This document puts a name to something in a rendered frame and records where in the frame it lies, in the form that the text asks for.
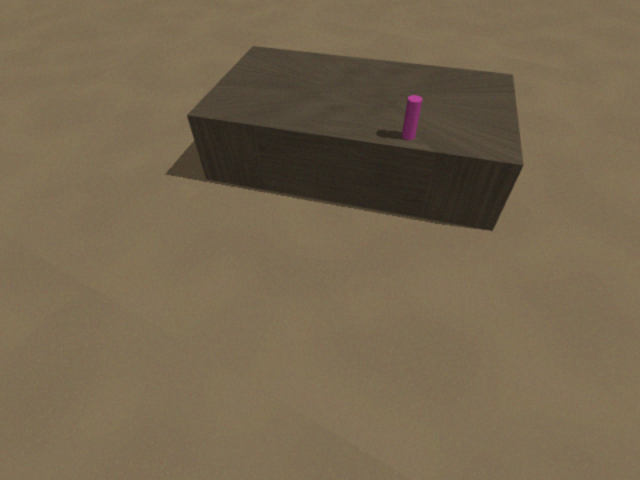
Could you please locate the can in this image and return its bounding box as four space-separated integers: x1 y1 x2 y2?
402 95 422 140

